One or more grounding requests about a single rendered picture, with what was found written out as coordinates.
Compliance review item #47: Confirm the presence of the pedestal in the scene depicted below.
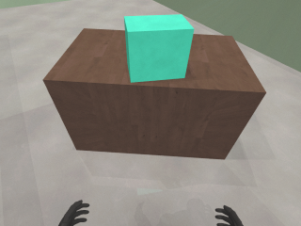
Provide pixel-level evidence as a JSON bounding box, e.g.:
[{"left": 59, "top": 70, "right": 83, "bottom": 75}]
[{"left": 43, "top": 28, "right": 266, "bottom": 160}]

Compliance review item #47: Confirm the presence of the robot left hand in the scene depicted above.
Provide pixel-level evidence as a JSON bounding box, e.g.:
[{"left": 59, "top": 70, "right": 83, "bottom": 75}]
[{"left": 58, "top": 200, "right": 89, "bottom": 226}]

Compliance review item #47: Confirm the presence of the robot right hand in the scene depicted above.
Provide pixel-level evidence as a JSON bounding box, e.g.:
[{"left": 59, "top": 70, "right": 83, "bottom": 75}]
[{"left": 215, "top": 205, "right": 244, "bottom": 226}]

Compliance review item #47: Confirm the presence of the carton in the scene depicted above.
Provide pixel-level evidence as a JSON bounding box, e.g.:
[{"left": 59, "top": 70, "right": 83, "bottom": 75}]
[{"left": 124, "top": 14, "right": 195, "bottom": 83}]

